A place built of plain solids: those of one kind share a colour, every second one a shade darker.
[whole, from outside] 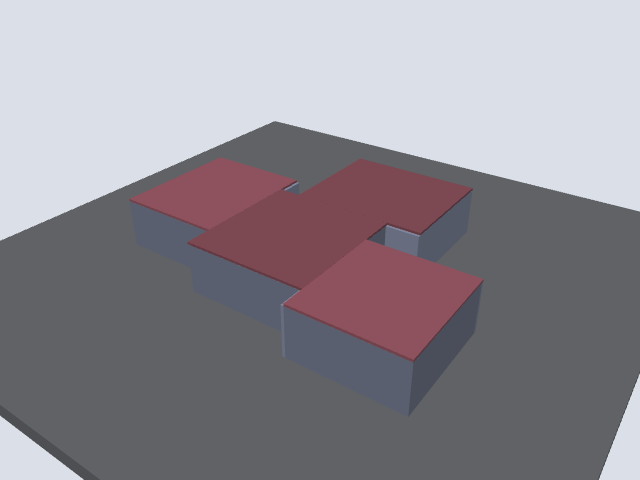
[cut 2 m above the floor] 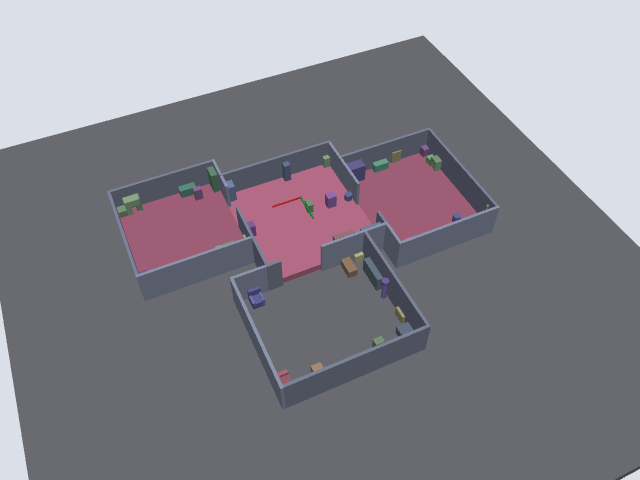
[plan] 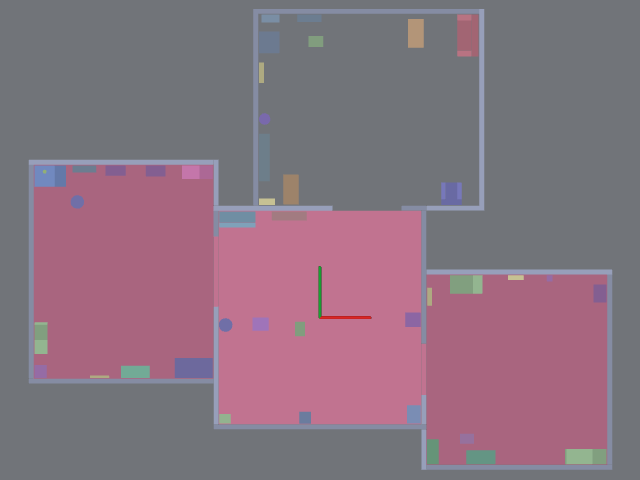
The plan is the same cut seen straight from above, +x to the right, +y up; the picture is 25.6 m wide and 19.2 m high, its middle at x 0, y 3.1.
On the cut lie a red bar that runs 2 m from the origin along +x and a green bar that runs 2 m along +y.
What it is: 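One storey of an old house, long lived in; a hub and three side rooms behind broad openings; a side room's floor lies below the hub's by a bare drop, by one riser or not at all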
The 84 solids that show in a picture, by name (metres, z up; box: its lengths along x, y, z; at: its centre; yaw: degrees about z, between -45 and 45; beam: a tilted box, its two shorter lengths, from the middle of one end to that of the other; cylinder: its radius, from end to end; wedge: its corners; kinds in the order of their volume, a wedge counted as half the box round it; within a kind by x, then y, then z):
{
 "floor_1": {"box": [7.19, 8.56, 0.47], "at": [-7.85, 1.83, 0.18]},
 "floor_2": {"box": [0.2, 2.81, 0.47], "at": [-4.16, 1.83, 0.18]},
 "floor_3": {"box": [8.11, 8.55, 0.57], "at": [0.0, 0.0, 0.23]},
 "floor_4": {"box": [0.2, 2.05, 0.57], "at": [4.16, -2.07, 0.23]},
 "floor_5": {"box": [7.23, 7.62, 0.57], "at": [7.87, -2.09, 0.23]},
 "wall_1": {"box": [0.2, 8.56, 3.44], "at": [-11.55, 1.83, 1.67]},
 "wall_2": {"box": [7.39, 0.2, 3.44], "at": [-7.95, -2.55, 1.67]},
 "wall_3": {"box": [7.39, 0.2, 3.44], "at": [-7.95, 6.21, 1.67]},
 "wall_4": {"box": [0.2, 4.7, 3.44], "at": [-4.16, -1.92, 1.67]},
 "wall_5": {"box": [0.2, 1.03, 3.44], "at": [-4.16, 3.76, 1.67]},
 "wall_6": {"box": [0.2, 1.84, 3.44], "at": [-4.16, 5.39, 1.67]},
 "wall_7": {"box": [0.2, 7.87, 3.44], "at": [-2.57, 8.41, 1.67]},
 "wall_8": {"box": [4.76, 0.2, 3.44], "at": [-1.88, 4.37, 1.67]},
 "wall_9": {"box": [8.51, 0.2, 3.44], "at": [0.0, -4.37, 1.67]},
 "wall_10": {"box": [8.84, 0.2, 3.44], "at": [1.95, 12.25, 1.67]},
 "wall_11": {"box": [1.0, 0.2, 3.44], "at": [3.76, 4.37, 1.67]},
 "wall_12": {"box": [0.2, 1.62, 3.44], "at": [4.16, -5.29, 1.67]},
 "wall_13": {"box": [0.2, 1.18, 3.44], "at": [4.16, -3.69, 1.67]},
 "wall_14": {"box": [0.2, 5.32, 3.44], "at": [4.16, 1.61, 1.67]},
 "wall_15": {"box": [2.32, 0.2, 3.44], "at": [5.42, 4.37, 1.67]},
 "wall_16": {"box": [0.2, 7.87, 3.44], "at": [6.47, 8.41, 1.67]},
 "wall_17": {"box": [7.43, 0.2, 3.44], "at": [7.97, -6.0, 1.67]},
 "wall_18": {"box": [7.43, 0.2, 3.44], "at": [7.97, 1.82, 1.67]},
 "wall_19": {"box": [0.2, 7.62, 3.44], "at": [11.59, -2.09, 1.67]},
 "roof_1": {"box": [7.39, 8.96, 0.16], "at": [-7.95, 1.83, 3.47]},
 "roof_2": {"box": [8.51, 8.95, 0.16], "at": [0.0, 0.0, 3.47]},
 "roof_3": {"box": [9.24, 7.87, 0.16], "at": [1.95, 8.41, 3.47]},
 "roof_4": {"box": [7.43, 8.02, 0.16], "at": [7.97, -2.09, 3.47]},
 "workbench_1": {"box": [1.52, 0.8, 1.39], "at": [-5.05, -2.02, 1.11]},
 "desk_1": {"box": [0.52, 0.56, 0.52], "at": [-11.16, -1.18, 0.68]},
 "desk_2": {"box": [0.52, 0.61, 0.2], "at": [-11.16, -0.59, 1.21]},
 "desk_3": {"box": [0.52, 0.1, 0.89], "at": [-11.16, -0.24, 0.86]},
 "desk_4": {"box": [0.91, 0.75, 0.48], "at": [5.66, 1.32, 1.48]},
 "desk_5": {"box": [0.39, 0.75, 1.2], "at": [6.31, 1.32, 1.12]},
 "desk_6": {"box": [1.04, 0.61, 0.5], "at": [10.38, -5.56, 1.48]},
 "desk_7": {"box": [0.4, 0.61, 0.7], "at": [10.7, -5.56, 0.87]},
 "desk_8": {"box": [0.56, 0.61, 0.52], "at": [11.18, -5.56, 0.78]},
 "bookcase_1": {"box": [0.95, 0.28, 1.72], "at": [-9.43, 5.94, 1.28]},
 "bookcase_2": {"box": [0.72, 0.32, 1.77], "at": [-1.98, 11.96, 0.83]},
 "bookcase_3": {"box": [0.98, 0.3, 1.8], "at": [-0.42, 11.97, 0.85]},
 "piano_hifi_1": {"box": [1.45, 0.18, 0.79], "at": [-3.3, 3.69, 0.91]},
 "piano_hifi_2": {"box": [1.45, 0.46, 1.59], "at": [-3.3, 4.02, 1.31]},
 "tall_odds_1": {"box": [0.49, 0.52, 0.7], "at": [-11.17, -2.16, 0.76]},
 "tall_odds_2": {"box": [0.81, 0.42, 0.74], "at": [-8.17, 5.88, 0.78]},
 "tall_odds_3": {"box": [0.79, 0.45, 0.76], "at": [-6.57, 5.86, 0.79]},
 "tall_odds_4": {"box": [0.24, 0.26, 1.43], "at": [9.18, 1.56, 1.24]},
 "tall_odds_5": {"box": [0.52, 0.73, 0.82], "at": [11.2, 0.96, 0.93]},
 "sofa_1": {"box": [0.58, 0.24, 0.73], "at": [5.78, 10.55, 0.31]},
 "sofa_2": {"box": [0.58, 1.44, 0.51], "at": [5.78, 11.4, 0.21]},
 "sofa_3": {"box": [0.58, 0.24, 0.21], "at": [5.78, 12.0, 0.57]},
 "sofa_4": {"box": [0.28, 1.68, 1.0], "at": [6.21, 11.28, 0.45]},
 "coat_rack_1": {"box": [1.4, 0.37, 1.98], "at": [-1.23, 4.06, 1.51]},
 "sideboard_1": {"box": [0.43, 1.9, 1.17], "at": [-2.23, 6.4, 0.53]},
 "coffee_table_1": {"box": [0.62, 1.21, 0.65], "at": [-1.16, 5.12, 0.28]},
 "coffee_table_2": {"box": [0.63, 1.15, 0.62], "at": [3.83, 11.36, 0.26]},
 "pet_corner_1": {"box": [0.48, 0.48, 1.47], "at": [-0.59, -4.01, 1.26]},
 "pet_corner_2": {"box": [0.55, 0.74, 1.36], "at": [3.75, -3.88, 1.2]},
 "stove_1": {"box": [0.81, 0.86, 0.18], "at": [-11.01, 5.66, 1.16]},
 "stove_2": {"box": [1.27, 0.86, 0.66], "at": [-10.79, 5.66, 0.75]},
 "trunk_1": {"box": [1.15, 0.49, 0.62], "at": [-7.38, -2.17, 0.73]},
 "trunk_2": {"box": [1.17, 0.56, 0.67], "at": [6.43, -5.59, 0.85]},
 "metal_shelving_1": {"box": [0.46, 0.99, 1.62], "at": [4.51, -5.37, 1.33]},
 "carton_stack_1": {"box": [0.7, 0.55, 0.54], "at": [-5.17, 5.81, 1.48]},
 "carton_stack_2": {"box": [1.23, 0.55, 0.8], "at": [-4.9, 5.81, 0.82]},
 "highchair_pram_1": {"box": [0.65, 0.53, 1.0], "at": [-2.38, -0.27, 1.02]},
 "highchair_pram_2": {"box": [0.62, 0.59, 0.98], "at": [3.72, -0.09, 1.01]},
 "side_table_1": {"box": [0.46, 0.39, 0.86], "at": [-3.8, -4.05, 0.95]},
 "side_table_2": {"box": [0.4, 0.59, 0.74], "at": [-0.8, -0.46, 0.89]},
 "side_table_3": {"box": [0.59, 0.44, 0.83], "at": [-0.16, 11.04, 0.36]},
 "radiator_1": {"box": [0.77, 0.1, 0.99], "at": [-8.81, -2.37, 0.91]},
 "radiator_2": {"box": [0.2, 0.83, 0.75], "at": [-2.34, 9.79, 0.33]},
 "radiator_3": {"box": [0.64, 0.26, 0.65], "at": [-2.12, 4.63, 0.28]},
 "radiator_4": {"box": [0.2, 0.73, 0.86], "at": [4.38, 0.83, 0.95]},
 "radiator_5": {"box": [0.64, 0.19, 0.69], "at": [7.83, 1.6, 0.86]},
 "armchair_1": {"box": [0.18, 0.68, 0.66], "at": [4.94, 5.06, 0.28]},
 "armchair_2": {"box": [0.82, 0.22, 1.01], "at": [5.26, 4.61, 0.45]},
 "armchair_3": {"box": [0.64, 0.68, 0.53], "at": [5.35, 5.06, 0.22]},
 "armchair_4": {"box": [0.18, 0.68, 0.12], "at": [5.58, 5.06, 0.55]},
 "stool_pouffe_1": {"box": [0.83, 0.88, 0.68], "at": [-2.03, 11.01, 0.29]},
 "stool_pouffe_round_1": {"cylinder": 0.27, "from": [-9.71, 4.62, 0.42], "to": [-9.71, 4.62, 0.93]},
 "stool_pouffe_round_2": {"cylinder": 0.27, "from": [-3.77, -0.3, 0.52], "to": [-3.77, -0.3, 1.0]},
 "crate_stack_1": {"box": [0.56, 0.4, 0.94], "at": [5.88, -4.85, 0.99]},
 "floor_lamp_round_1": {"cylinder": 0.17, "from": [-2.21, 7.94, 0.0], "to": [-2.21, 7.94, 1.39]},
 "floor_lamp_round_2": {"cylinder": 0.23, "from": [-2.21, 7.94, 1.39], "to": [-2.21, 7.94, 1.71]}
}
